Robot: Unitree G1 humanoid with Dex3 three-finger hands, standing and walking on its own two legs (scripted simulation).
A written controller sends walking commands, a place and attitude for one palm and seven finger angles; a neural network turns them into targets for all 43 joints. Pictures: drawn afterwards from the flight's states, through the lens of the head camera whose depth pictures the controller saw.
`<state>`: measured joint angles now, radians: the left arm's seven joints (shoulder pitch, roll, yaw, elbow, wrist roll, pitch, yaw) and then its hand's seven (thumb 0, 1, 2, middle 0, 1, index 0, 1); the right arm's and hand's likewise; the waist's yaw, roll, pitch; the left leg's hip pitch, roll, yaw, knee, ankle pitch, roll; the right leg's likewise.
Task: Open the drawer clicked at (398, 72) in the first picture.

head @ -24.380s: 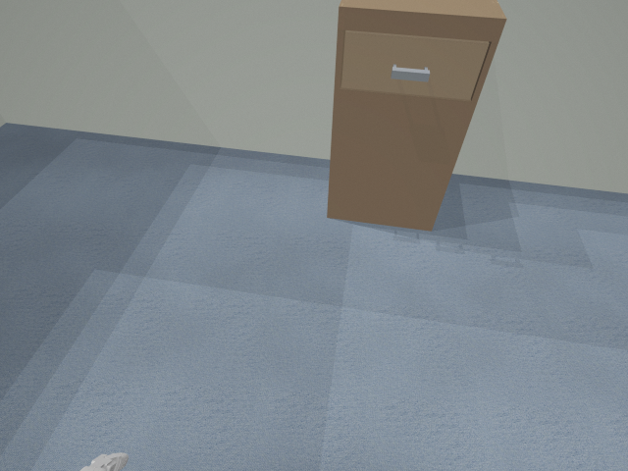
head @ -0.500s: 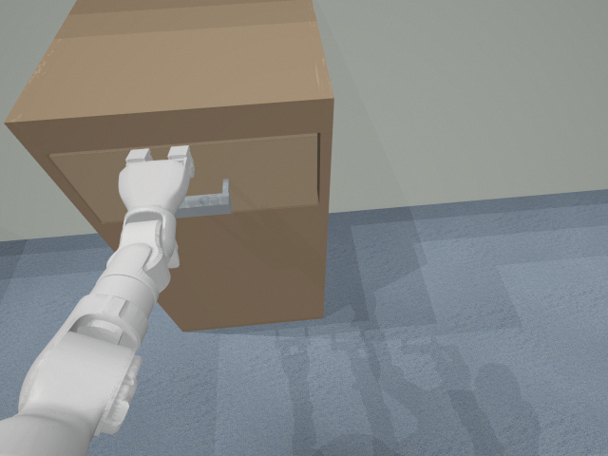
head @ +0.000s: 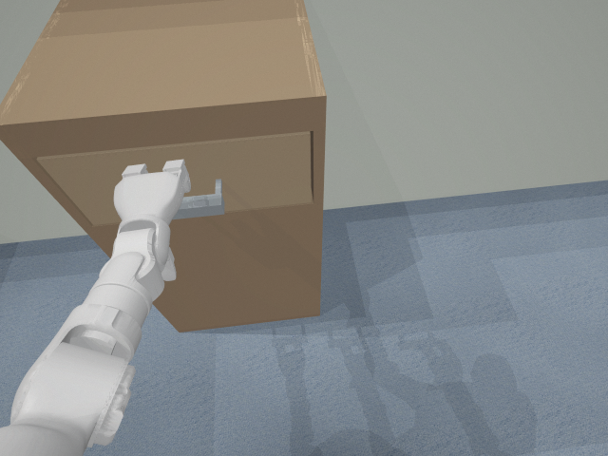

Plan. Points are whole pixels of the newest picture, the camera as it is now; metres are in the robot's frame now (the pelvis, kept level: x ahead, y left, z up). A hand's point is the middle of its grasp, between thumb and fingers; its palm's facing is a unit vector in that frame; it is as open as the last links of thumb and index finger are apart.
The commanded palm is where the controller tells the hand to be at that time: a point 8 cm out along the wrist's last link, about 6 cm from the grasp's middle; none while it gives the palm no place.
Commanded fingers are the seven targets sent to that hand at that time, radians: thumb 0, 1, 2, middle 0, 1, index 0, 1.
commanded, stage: re-aim the fingers above the handle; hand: left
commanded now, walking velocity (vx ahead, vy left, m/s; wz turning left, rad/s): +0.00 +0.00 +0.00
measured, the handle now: (190, 197) +0.53 +0.20 -0.03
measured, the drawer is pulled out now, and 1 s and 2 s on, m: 0.00 0.00 0.00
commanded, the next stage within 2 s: lower the fingers behind the handle in 0.08 s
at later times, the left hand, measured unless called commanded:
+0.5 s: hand (175, 227) +0.44 +0.20 +0.00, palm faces -0.14 -0.04 -0.99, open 13.8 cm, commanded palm +0.44 +0.21 +0.07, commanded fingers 0.00 -0.50 0.30 -0.30 -1.20 -0.30 -1.20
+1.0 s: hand (185, 222) +0.46 +0.19 -0.01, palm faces -0.07 -0.02 -1.00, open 14.0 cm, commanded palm +0.44 +0.20 +0.03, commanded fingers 0.00 -0.50 0.30 -0.30 -1.20 -0.30 -1.20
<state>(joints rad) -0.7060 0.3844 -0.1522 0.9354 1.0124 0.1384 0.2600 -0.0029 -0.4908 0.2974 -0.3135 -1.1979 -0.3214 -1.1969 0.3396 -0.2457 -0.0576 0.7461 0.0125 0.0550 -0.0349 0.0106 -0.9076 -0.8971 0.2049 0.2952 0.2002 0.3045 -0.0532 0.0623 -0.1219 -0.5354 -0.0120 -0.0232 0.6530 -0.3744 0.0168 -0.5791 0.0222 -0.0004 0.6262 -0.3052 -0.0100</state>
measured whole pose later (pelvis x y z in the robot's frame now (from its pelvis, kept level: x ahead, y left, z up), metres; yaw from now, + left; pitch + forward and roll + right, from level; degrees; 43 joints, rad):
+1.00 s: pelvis -0.01 +0.00 -0.02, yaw -2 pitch +20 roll -1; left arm -0.79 0.40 -0.05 1.08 1.10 0.04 0.36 0.00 -0.49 0.30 -0.30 -1.20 -0.30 -1.19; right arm 0.35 -0.24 -0.04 0.73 -0.01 0.03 -0.03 0.01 -0.91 -0.90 0.21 0.30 0.20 0.30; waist -0.11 0.05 -0.16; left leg -0.73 0.00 0.00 0.81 -0.43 0.02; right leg -0.78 0.03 0.02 0.77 -0.34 -0.01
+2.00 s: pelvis -0.01 +0.01 -0.03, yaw -2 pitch +23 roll -2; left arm -0.76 0.37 -0.03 1.07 1.11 0.09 0.46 0.00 -0.44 0.32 -0.27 -1.18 -0.31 -1.19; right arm 0.32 -0.24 -0.05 0.74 -0.03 0.03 0.01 0.01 -0.91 -0.90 0.20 0.30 0.20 0.30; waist -0.11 0.05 -0.17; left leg -0.82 0.00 0.01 0.89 -0.47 0.03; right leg -0.87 0.03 0.02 0.84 -0.37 0.01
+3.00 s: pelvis +0.00 +0.01 -0.02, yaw -3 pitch +21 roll -1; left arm -0.56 0.34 -0.04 0.89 1.10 0.09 0.47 0.00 0.67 0.77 -0.28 -1.30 -0.30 -1.27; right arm 0.32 -0.24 -0.06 0.72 -0.02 0.04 0.01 0.01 -0.91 -0.90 0.20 0.30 0.20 0.30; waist -0.08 0.06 -0.18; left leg -0.75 0.01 0.01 0.85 -0.46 0.02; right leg -0.81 0.04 0.03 0.80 -0.36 0.00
